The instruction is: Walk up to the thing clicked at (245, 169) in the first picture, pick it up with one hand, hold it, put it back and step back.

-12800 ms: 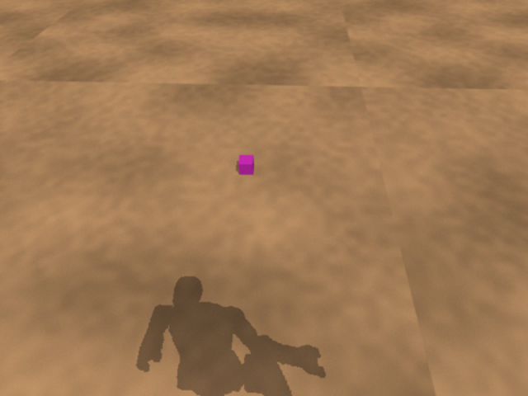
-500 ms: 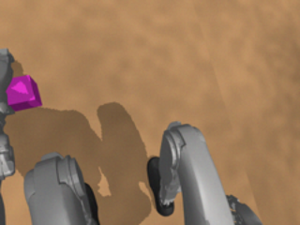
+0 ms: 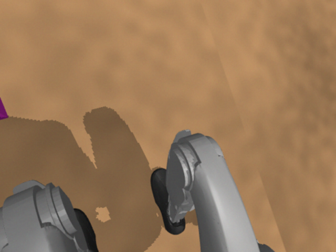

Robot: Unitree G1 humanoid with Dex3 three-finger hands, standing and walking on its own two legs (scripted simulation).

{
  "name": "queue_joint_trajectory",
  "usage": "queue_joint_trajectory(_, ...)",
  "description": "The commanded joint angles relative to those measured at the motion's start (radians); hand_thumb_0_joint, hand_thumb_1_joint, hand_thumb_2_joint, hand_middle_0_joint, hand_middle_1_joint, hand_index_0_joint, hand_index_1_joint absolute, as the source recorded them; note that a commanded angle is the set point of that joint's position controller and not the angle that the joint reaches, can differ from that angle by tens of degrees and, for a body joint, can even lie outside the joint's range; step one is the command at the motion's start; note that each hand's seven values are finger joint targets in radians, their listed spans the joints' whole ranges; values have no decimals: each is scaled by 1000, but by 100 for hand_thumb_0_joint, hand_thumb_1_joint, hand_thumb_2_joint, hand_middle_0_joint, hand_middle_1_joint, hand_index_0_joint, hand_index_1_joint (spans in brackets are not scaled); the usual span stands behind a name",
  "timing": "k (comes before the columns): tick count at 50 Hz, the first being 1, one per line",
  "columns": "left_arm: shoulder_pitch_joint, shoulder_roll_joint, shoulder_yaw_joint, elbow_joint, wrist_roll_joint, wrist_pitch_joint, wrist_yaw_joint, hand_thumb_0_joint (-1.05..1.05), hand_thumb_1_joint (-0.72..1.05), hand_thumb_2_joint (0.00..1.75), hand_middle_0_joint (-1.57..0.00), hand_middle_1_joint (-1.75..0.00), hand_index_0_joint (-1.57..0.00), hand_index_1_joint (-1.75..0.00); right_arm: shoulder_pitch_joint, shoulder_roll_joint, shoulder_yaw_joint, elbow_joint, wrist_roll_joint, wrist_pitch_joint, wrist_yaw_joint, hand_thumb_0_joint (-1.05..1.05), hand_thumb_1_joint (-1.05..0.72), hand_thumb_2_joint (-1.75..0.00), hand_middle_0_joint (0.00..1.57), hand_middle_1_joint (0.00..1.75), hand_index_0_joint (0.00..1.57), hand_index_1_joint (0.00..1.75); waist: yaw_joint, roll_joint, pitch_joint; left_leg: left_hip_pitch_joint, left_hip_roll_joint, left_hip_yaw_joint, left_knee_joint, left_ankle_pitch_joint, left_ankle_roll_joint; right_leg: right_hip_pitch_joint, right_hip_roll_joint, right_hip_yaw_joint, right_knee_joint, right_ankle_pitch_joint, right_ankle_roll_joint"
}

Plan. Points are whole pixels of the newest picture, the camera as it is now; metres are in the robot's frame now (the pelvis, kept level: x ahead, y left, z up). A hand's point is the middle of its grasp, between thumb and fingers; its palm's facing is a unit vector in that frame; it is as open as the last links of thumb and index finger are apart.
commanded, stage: rest palm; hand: left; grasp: from above
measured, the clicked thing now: out of the picture +0.49 +0.31 -0.27
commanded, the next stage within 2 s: close in 0.46 s
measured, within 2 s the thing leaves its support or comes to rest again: neither
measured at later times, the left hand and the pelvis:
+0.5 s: hand out of the picture +0.48 +0.31 -0.22, palm faces -0.43 -0.13 -0.89, open 14.3 cm; pelvis +0.00 +0.00 +0.00, yaw -1 degrees
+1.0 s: hand out of the picture +0.48 +0.31 -0.23, palm faces -0.44 -0.13 -0.89, open 13.4 cm; pelvis +0.00 +0.00 +0.00, yaw -2 degrees
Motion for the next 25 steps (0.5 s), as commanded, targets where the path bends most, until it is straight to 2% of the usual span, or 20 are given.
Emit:
queue_joint_trajectory(1,-284,253,27,-100,-23,27,31,0,-55,104,-6,-92,-4,-94,224,-317,-89,11,-6,-11,4,0,-89,-90,20,30,20,30,-34,473,-683,549,-20,96,-249,269,4,351,61,-101,-194,268,-55)
queue_joint_trajectory(2,-268,256,28,-99,-24,31,30,0,-55,103,-6,-92,-4,-94,219,-315,-90,13,-4,-12,4,0,-89,-90,20,30,20,30,-27,478,-684,543,-21,99,-248,263,6,359,65,-95,-199,263,-56)
queue_joint_trajectory(4,-277,250,29,-83,-21,33,23,0,-56,103,-7,-91,-4,-93,228,-314,-83,10,-10,-15,12,0,-89,-90,20,30,20,30,-46,458,-655,530,-21,98,-240,265,8,366,63,-97,-200,269,-52)
queue_joint_trajectory(5,-263,264,45,-92,-26,32,24,0,-56,104,-7,-92,-4,-94,232,-318,-85,16,-9,-12,13,0,-89,-90,20,30,20,30,-35,462,-666,525,-22,96,-252,266,7,378,65,-100,-206,266,-53)
queue_joint_trajectory(6,-279,234,18,-82,-27,31,16,0,-56,104,-7,-92,-4,-94,223,-320,-84,5,-8,-17,17,0,-89,-90,20,30,20,30,-50,474,-642,536,-22,94,-250,253,2,346,62,-103,-197,254,-55)
queue_joint_trajectory(7,-263,261,38,-109,-29,26,18,0,-55,102,-7,-92,-4,-94,221,-320,-86,10,-7,-13,15,0,-89,-90,20,30,20,30,-34,496,-677,555,-19,88,-266,273,0,376,67,-105,-202,262,-56)
queue_joint_trajectory(8,-265,261,37,-99,-25,24,19,0,-57,105,-7,-92,-4,-95,222,-324,-84,5,-9,-10,14,0,-89,-90,20,30,20,30,-39,494,-682,564,-19,84,-262,282,-2,372,65,-109,-199,270,-56)
queue_joint_trajectory(9,-284,233,15,-66,-24,24,12,0,-56,102,-7,-91,-4,-94,218,-318,-77,3,-10,-14,20,0,-89,-90,20,30,20,30,-62,475,-648,549,-17,79,-252,260,-1,345,63,-110,-189,256,-56)
queue_joint_trajectory(11,-284,245,17,-84,-26,12,11,0,-56,106,-7,-92,-4,-95,214,-316,-73,2,-9,-12,21,0,-89,-90,20,30,20,30,-61,464,-644,523,-18,83,-248,239,5,364,68,-108,-202,246,-54)
queue_joint_trajectory(12,-297,244,13,-89,-22,8,10,0,-56,105,-7,-92,-4,-95,219,-325,-73,2,-11,-14,21,0,-89,-90,20,30,20,30,-70,469,-641,546,-18,82,-249,259,2,360,65,-111,-200,258,-52)
queue_joint_trajectory(13,-293,249,18,-96,-23,3,13,0,-55,105,-7,-93,-5,-95,216,-324,-71,2,-12,-13,20,0,-89,-90,20,30,20,30,-65,483,-650,559,-17,80,-253,263,0,362,67,-113,-199,256,-52)
queue_joint_trajectory(14,-301,233,-1,-73,-22,0,12,0,-55,103,-7,-93,-5,-95,205,-319,-66,-1,-16,-18,23,0,-89,-90,20,30,20,30,-75,469,-626,533,-18,85,-239,237,5,357,68,-109,-202,248,-51)
queue_joint_trajectory(15,-295,259,13,-81,-22,-7,20,0,-55,103,-7,-93,-4,-95,207,-320,-60,2,-15,-16,22,0,-89,-90,20,30,20,30,-61,466,-642,527,-18,83,-249,230,6,376,71,-111,-213,240,-51)
queue_joint_trajectory(16,-295,249,-1,-63,-20,-9,20,0,-55,104,-7,-93,-5,-95,208,-318,-56,-1,-13,-18,24,0,-89,-90,20,30,20,30,-74,453,-619,515,-19,88,-236,227,8,376,70,-108,-210,243,-48)
queue_joint_trajectory(18,-309,257,-1,-70,-17,-14,26,0,-55,104,-7,-93,-5,-95,205,-326,-55,-2,-17,-25,24,0,-89,-90,20,30,20,30,-75,453,-616,514,-19,87,-235,219,9,366,71,-112,-211,237,-47)
queue_joint_trajectory(20,-288,280,5,-82,-11,-17,42,0,-56,103,-7,-92,-4,-95,200,-334,-56,-6,-15,-25,21,0,-89,-90,20,30,20,30,-53,475,-650,524,-18,89,-245,228,8,400,75,-107,-219,244,-50)
queue_joint_trajectory(22,-295,268,-2,-54,1,-10,52,0,-55,104,-7,-93,-5,-95,202,-332,-46,-8,-26,-29,26,0,-89,-90,20,30,20,30,-74,467,-633,533,-16,83,-239,242,5,378,74,-116,-204,254,-47)
queue_joint_trajectory(23,-300,284,13,-49,-9,-10,61,0,-55,105,-7,-93,-5,-96,199,-325,-40,-5,-24,-30,26,0,-89,-90,20,30,20,30,-66,461,-631,519,-14,77,-242,232,6,381,77,-120,-205,247,-49)
queue_joint_trajectory(24,-299,271,3,-28,-6,-8,64,0,-55,106,-8,-94,-5,-97,195,-334,-43,-11,-24,-34,26,0,-89,-90,20,30,20,30,-75,463,-612,519,-15,74,-243,221,5,356,73,-121,-199,237,-50)
queue_joint_trajectory(25,-289,280,9,-36,-3,-5,68,0,-55,105,-7,-93,-5,-96,191,-337,-45,-12,-23,-34,24,0,-89,-90,20,30,20,30,-66,472,-627,531,-13,74,-252,231,3,371,78,-122,-207,242,-51)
